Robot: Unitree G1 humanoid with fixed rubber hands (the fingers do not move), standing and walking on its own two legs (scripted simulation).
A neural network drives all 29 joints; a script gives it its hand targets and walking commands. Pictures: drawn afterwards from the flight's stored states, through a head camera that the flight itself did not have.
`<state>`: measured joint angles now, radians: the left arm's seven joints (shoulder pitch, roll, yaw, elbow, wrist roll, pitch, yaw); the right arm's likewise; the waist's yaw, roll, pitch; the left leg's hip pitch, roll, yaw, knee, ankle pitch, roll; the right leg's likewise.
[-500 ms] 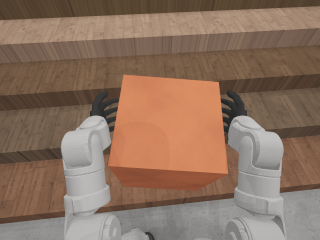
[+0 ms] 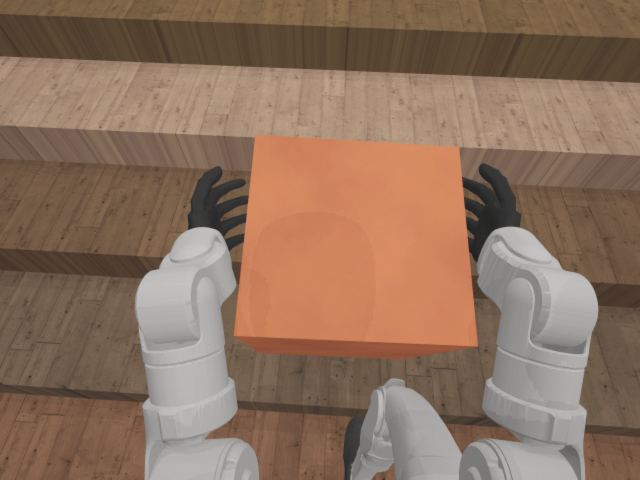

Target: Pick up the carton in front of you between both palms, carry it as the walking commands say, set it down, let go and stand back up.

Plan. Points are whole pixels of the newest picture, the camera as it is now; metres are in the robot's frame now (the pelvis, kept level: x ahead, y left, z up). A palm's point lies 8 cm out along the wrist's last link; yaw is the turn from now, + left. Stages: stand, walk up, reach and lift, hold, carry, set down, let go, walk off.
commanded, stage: carry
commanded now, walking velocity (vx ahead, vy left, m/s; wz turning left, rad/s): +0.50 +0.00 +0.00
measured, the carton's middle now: (343, 267) +0.35 +0.03 +0.03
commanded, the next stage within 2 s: none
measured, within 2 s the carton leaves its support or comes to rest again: neither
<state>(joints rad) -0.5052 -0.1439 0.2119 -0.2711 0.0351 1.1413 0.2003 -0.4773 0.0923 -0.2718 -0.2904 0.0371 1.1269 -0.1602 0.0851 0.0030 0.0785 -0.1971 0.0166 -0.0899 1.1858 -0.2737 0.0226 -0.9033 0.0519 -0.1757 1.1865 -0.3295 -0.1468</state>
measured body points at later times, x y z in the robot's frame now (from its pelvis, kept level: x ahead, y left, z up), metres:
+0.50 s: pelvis +0.34 -0.04 +0.18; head +0.35 -0.08 +0.62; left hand +0.72 +0.06 +0.33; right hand +0.67 -0.24 +0.32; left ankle +0.42 +0.01 -0.49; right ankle +0.16 -0.07 -0.45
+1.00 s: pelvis +0.65 -0.18 +0.32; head +0.72 -0.16 +0.76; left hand +1.01 +0.02 +0.45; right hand +1.05 -0.28 +0.45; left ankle +0.51 -0.04 -0.22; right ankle +0.73 -0.27 -0.35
